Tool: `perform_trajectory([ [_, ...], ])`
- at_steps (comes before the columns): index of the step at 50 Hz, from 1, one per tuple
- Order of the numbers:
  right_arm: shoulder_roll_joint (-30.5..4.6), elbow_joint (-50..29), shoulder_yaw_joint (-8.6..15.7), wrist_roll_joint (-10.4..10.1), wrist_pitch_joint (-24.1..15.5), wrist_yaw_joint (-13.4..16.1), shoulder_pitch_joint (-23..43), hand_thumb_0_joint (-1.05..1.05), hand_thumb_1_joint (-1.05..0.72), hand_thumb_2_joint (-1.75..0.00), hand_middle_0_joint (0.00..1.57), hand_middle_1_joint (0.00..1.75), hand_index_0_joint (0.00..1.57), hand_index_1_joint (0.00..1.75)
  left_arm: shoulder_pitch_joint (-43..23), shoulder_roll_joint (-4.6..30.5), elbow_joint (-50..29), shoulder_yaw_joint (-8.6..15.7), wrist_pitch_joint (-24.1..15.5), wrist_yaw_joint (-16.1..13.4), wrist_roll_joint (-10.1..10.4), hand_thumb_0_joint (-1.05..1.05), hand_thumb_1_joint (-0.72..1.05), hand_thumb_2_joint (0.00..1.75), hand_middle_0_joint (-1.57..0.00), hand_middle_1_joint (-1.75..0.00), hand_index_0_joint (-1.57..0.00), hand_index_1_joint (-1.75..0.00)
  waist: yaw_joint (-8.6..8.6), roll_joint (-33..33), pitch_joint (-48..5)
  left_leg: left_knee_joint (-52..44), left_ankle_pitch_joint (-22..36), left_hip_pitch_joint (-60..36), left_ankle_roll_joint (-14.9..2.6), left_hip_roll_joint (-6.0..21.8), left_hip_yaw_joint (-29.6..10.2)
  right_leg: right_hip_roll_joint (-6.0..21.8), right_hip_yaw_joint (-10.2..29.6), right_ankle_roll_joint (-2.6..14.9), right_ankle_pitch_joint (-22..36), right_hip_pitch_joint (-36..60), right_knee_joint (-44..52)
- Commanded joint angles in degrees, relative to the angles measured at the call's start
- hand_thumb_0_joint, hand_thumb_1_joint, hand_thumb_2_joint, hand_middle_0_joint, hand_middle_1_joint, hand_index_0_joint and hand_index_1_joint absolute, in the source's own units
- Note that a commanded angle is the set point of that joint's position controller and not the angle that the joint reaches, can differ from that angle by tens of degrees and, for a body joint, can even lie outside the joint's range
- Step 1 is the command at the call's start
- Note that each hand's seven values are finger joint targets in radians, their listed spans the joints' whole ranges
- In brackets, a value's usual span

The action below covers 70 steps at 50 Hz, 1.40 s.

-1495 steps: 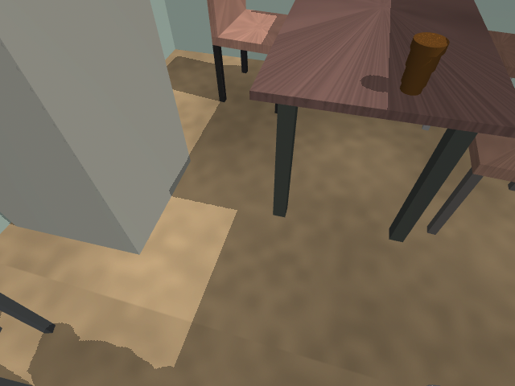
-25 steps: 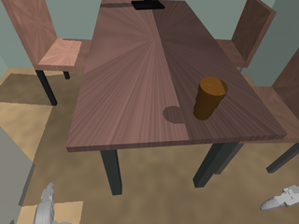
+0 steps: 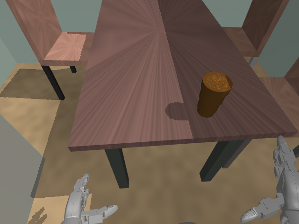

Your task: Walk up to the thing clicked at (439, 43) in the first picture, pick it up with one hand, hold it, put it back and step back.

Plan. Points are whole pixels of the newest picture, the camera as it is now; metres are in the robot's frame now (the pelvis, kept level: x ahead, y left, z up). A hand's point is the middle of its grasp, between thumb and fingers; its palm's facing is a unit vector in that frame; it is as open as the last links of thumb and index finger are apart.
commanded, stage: home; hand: right
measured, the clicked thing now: (210, 97) +0.46 -0.21 +0.05
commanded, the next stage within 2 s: none
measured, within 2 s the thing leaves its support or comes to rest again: neither
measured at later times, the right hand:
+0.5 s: hand (214, 193) +0.20 -0.18 -0.09, palm faces +0.11 +0.97 -0.22, open 17.6 cm
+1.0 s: hand (236, 216) +0.14 -0.24 -0.13, palm faces -0.04 +0.92 -0.38, open 17.6 cm
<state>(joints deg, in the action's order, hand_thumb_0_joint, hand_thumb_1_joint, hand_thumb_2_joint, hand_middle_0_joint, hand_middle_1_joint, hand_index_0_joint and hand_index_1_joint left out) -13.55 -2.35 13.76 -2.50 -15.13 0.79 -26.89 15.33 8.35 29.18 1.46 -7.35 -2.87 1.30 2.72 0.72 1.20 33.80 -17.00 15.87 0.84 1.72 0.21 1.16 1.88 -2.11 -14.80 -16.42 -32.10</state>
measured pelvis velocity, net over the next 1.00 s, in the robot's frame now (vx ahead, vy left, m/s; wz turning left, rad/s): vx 0.02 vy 0.00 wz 0.02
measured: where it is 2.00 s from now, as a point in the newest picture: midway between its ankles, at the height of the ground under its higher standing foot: outside the picture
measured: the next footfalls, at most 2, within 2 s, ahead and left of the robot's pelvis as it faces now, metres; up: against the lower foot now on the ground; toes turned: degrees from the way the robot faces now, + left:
none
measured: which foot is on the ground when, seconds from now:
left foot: down 0.00-1.00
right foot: down 0.00-1.00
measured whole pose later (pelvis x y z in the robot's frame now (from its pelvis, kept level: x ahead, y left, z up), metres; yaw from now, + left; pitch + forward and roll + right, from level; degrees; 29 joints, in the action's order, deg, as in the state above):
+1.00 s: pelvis +0.02 +0.00 +0.00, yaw +1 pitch -2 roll +0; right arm -19.7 47.2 0.4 2.1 -2.4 1.2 -13.1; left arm 11.4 19.7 48.4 1.2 0.2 -0.3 -1.5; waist -0.7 0.4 -0.6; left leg 34.7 -19.4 13.7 0.7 0.9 -0.6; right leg 2.0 1.0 -2.0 -18.2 -14.4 -34.2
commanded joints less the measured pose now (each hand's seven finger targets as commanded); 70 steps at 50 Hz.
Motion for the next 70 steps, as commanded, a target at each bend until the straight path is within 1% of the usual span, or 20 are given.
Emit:
perform_trajectory([
  [1, -9.83, -9.23, 3.36, 0.2, -1.49, 0.44, 0.49, 0.0, 0.55, -0.05, 0.05, 0.05, 0.05, 0.05, -2.41, 14.2, -8.43, 8.9, -3.34, -1.04, -0.95, 0.0, 0.46, 0.65, -0.16, -0.22, -0.16, -0.22, -2.53, 2.07, -7.61, -5.93, 7.56, -0.09, -0.73, -1.79, 3.68, -1.34, -3.3, 2.05, 6.11, 4.7, 5.54],
  [4, -8.18, -4.59, 0.42, 0.81, 0.46, 1.34, 3.23, 0.0, 0.58, -0.04, 0.05, 0.05, 0.05, 0.05, -4.3, 13.98, -7.03, 9.48, -3.21, -1.58, -1.13, 0.0, 0.63, 0.75, -0.17, -0.25, -0.17, -0.25, -2.82, -0.02, -8.83, -5.17, 10.36, -0.68, -0.78, -2.09, 4.37, -0.75, -2.21, 2.04, 9.81, 6.18, 5.07],
  [10, 1.16, 13.17, -11.86, 2.04, 2.21, 0.96, 8.92, 0.0, 0.61, 0.0, 0.04, 0.04, 0.04, 0.04, -10.16, 0.15, -6.55, -4.15, -2.7, -1.03, -0.45, 0.0, 0.89, 0.9, -0.2, -0.3, -0.2, -0.3, -2.8, -4.67, -3.69, -6.92, 1.92, 2.69, -0.61, -1.18, 2.98, -1.38, -3.34, 2.68, 1.83, 0.45, 4.04],
  [11, 0.86, 15.08, -12.4, 2.18, 2.28, 1.03, 10.31, 0.0, 0.61, 0.0, 0.04, 0.04, 0.04, 0.04, -8.89, 1.45, -6.43, -3.23, -2.58, -1.18, -0.5, 0.0, 0.89, 0.9, -0.2, -0.3, -0.2, -0.3, -3.12, -3.24, -5.08, -6.47, 2.8, 2.55, -0.75, -1.26, 2.67, -1.43, -3.52, 2.66, 2.26, 0.58, 4.12],
  [13, -0.57, 14.07, -11.95, 2.42, 2.34, 1.34, 12.84, 0.0, 0.61, -0.02, 0.05, 0.04, 0.05, 0.04, -8.23, 3.84, -7.0, -2.21, -2.16, -1.57, -0.92, 0.0, 0.89, 0.9, -0.2, -0.3, -0.2, -0.3, -3.03, 0.06, -9.28, -5.41, 6.17, 0.56, -0.87, -1.28, 2.57, -1.48, -3.63, 2.25, 4.81, 2.24, 3.96],
  [14, -5.53, 15.6, -7.78, 2.52, 2.85, 1.92, 12.01, 0.0, 0.6, -0.02, 0.05, 0.04, 0.05, 0.04, -5.09, 7.25, -5.89, 0.19, -1.76, -1.94, -0.99, 0.0, 0.89, 0.9, -0.2, -0.3, -0.2, -0.3, -2.94, 1.33, -10.75, -4.89, 8.01, -0.54, -0.83, -1.3, 2.74, -1.46, -3.52, 2.05, 6.14, 2.9, 4.13],
  [15, -4.91, 15.97, -8.95, 2.44, 3.4, 2.1, 11.53, 0.0, 0.6, -0.03, 0.05, 0.04, 0.05, 0.04, -5.34, 6.28, -4.97, -0.91, -1.34, -1.73, -0.98, 0.0, 0.89, 0.9, -0.2, -0.3, -0.2, -0.3, -1.96, 3.99, -10.83, -4.54, 9.67, -1.35, -1.0, -1.3, 2.7, -1.55, -3.67, 1.68, 7.96, 2.62, 4.28],
  [16, -7.68, 18.98, -6.34, 2.33, 4.19, 2.52, 10.46, 0.0, 0.61, -0.01, 0.04, 0.04, 0.04, 0.04, -3.1, 9.38, -4.32, 1.75, -1.0, -1.97, -1.11, 0.0, 0.89, 0.9, -0.2, -0.3, -0.2, -0.3, -2.59, 4.95, -11.14, -4.46, 11.4, -1.9, -0.96, -1.35, 2.64, -1.41, -3.76, 1.56, 9.7, 3.33, 3.99],
  [18, -7.31, 20.45, -6.68, 2.14, 5.4, 2.75, 12.33, 0.0, 0.61, -0.02, 0.05, 0.04, 0.05, 0.04, -4.54, 10.08, -5.02, 2.5, -0.69, -1.53, -1.02, 0.0, 0.89, 0.9, -0.2, -0.3, -0.2, -0.3, -2.9, 5.39, -10.54, -4.63, 12.37, -2.42, -0.99, -1.67, 2.74, -1.03, -3.54, 1.37, 10.88, 2.96, 4.18],
  [19, -9.07, 16.59, -2.14, 2.38, 4.88, 4.42, 16.4, 0.0, 0.59, -0.03, 0.05, 0.05, 0.05, 0.04, -5.83, 10.82, -0.81, 0.78, -0.27, -1.58, -1.81, 0.0, 0.89, 0.9, -0.2, -0.3, -0.2, -0.3, -0.67, 7.47, -10.59, -4.41, 11.86, -3.14, -1.26, -1.89, 2.18, -1.41, -3.68, 1.25, 9.85, 2.14, 3.1],
  [24, -0.66, 21.12, -10.56, 1.98, 6.21, 4.41, 14.08, 0.0, 0.58, -0.04, 0.05, 0.05, 0.05, 0.05, -6.67, 9.31, -1.26, 0.16, 0.4, -1.61, -1.41, 0.0, 0.89, 0.9, -0.2, -0.3, -0.2, -0.3, -3.28, 1.38, -6.66, -5.67, 11.86, -1.99, -0.71, -2.01, 2.21, -1.34, -4.33, 2.08, 8.61, 1.77, 3.08],
  [28, 1.36, 23.49, -12.88, 1.9, 6.72, 4.51, 14.24, 0.0, 0.59, -0.03, 0.05, 0.05, 0.05, 0.05, -6.51, 10.11, -0.24, 0.84, 1.13, -1.01, -1.28, 0.0, 0.89, 0.9, -0.2, -0.3, -0.2, -0.3, -3.29, -2.86, -5.89, -5.35, 11.12, -0.25, -0.66, -2.53, 2.97, -0.88, -3.82, 2.38, 8.45, 1.76, 3.32],
  [37, -3.55, 20.47, -9.14, 2.14, 7.2, 5.6, 18.04, 0.0, 0.58, -0.04, 0.05, 0.05, 0.05, 0.05, -7.25, 10.56, 0.28, 1.29, 3.42, -1.35, -1.11, 0.0, 0.89, 0.9, -0.2, -0.3, -0.2, -0.29, -1.93, -1.85, -10.25, -4.55, 14.2, -2.67, -0.26, -1.96, 2.13, -1.4, -4.27, 2.44, 11.33, 3.04, 2.52],
  [38, -17.88, 33.22, -7.7, 6.04, 8.69, 3.82, 11.08, 0.0, 0.58, -0.04, 0.05, 0.05, 0.05, 0.05, -4.42, 19.98, 6.95, 3.45, 4.02, 0.22, -4.49, 0.0, 0.9, 0.9, -0.2, -0.3, -0.2, -0.3, -2.19, -1.26, -12.04, -0.61, 27.04, -4.82, -2.15, 4.03, -3.17, 3.69, 0.79, 3.74, 23.19, 5.51, -1.81],
  [41, -15.12, 35.91, -8.06, 4.97, 10.1, 2.23, 11.29, 0.0, 0.58, -0.04, 0.05, 0.05, 0.05, 0.05, -2.49, 19.4, 8.98, 3.27, 4.66, 1.35, -3.96, 0.0, 0.9, 0.9, -0.2, -0.3, -0.2, -0.3, -2.88, 0.25, -15.62, 0.98, 32.57, -7.59, -3.62, 4.5, -3.33, 4.4, 0.58, 4.25, 26.93, 7.16, -2.96],
  [47, -15.28, 43.4, -10.85, 4.36, 10.78, 0.6, 17.1, 0.0, 0.61, -0.02, 0.05, 0.04, 0.05, 0.04, -6.58, 19.63, 14.01, 1.82, 5.65, 2.48, -2.92, 0.0, 0.9, 0.9, -0.2, -0.3, -0.2, -0.3, -3.46, -1.58, -2.28, -6.57, 14.14, -0.86, -3.4, 4.18, -4.53, 3.65, 1.09, 3.88, 9.18, 2.85, 2.56],
  [50, -16.83, 46.88, -11.0, 4.26, 11.42, 0.2, 18.46, 0.0, 0.59, -0.03, 0.05, 0.04, 0.05, 0.04, -7.01, 20.78, 16.67, 1.53, 5.88, 2.65, -2.92, 0.0, 0.9, 0.9, -0.2, -0.3, -0.2, -0.3, -3.51, -0.27, 0.32, -8.59, 10.7, -0.12, -3.2, 4.02, -5.49, 3.9, 2.03, 4.26, 6.42, 3.58, 5.38],
  [57, -18.98, 54.19, -12.02, 3.74, 12.12, -0.02, 18.81, 0.0, 0.59, -0.03, 0.05, 0.04, 0.05, 0.04, -8.34, 23.33, 22.54, 0.84, 6.04, 2.84, -2.49, 0.0, 0.9, 0.9, -0.2, -0.3, -0.2, -0.3, -2.82, -1.45, -2.03, -12.41, 10.26, -5.0, -2.55, 4.36, -5.89, 4.34, 2.94, 3.97, 6.63, 7.16, 9.65],
  [63, -20.0, 58.42, -12.49, 3.53, 13.11, -0.36, 19.08, 0.0, 0.59, -0.03, 0.05, 0.04, 0.05, 0.04, -8.18, 25.58, 26.72, 0.46, 6.27, 2.82, -2.63, 0.0, 0.9, 0.9, -0.2, -0.3, -0.2, -0.3, -2.71, 0.87, 2.74, -14.87, 0.1, -4.02, -2.26, 3.4, -5.65, 4.88, 4.72, 3.7, -5.61, 4.12, 15.71],
  [70, -20.57, 60.87, -12.45, 3.59, 13.53, -0.66, 18.62, 0.0, 0.59, -0.03, 0.05, 0.05, 0.05, 0.05, -7.67, 25.89, 29.13, 0.36, 6.32, 2.98, -2.51, 0.0, 0.9, 0.9, -0.2, -0.3, -0.2, -0.3, -2.93, -0.06, 4.2, -16.8, -5.7, -2.74, -2.53, 3.51, -6.53, 4.47, 5.02, 3.53, -9.78, 2.58, 17.23],
])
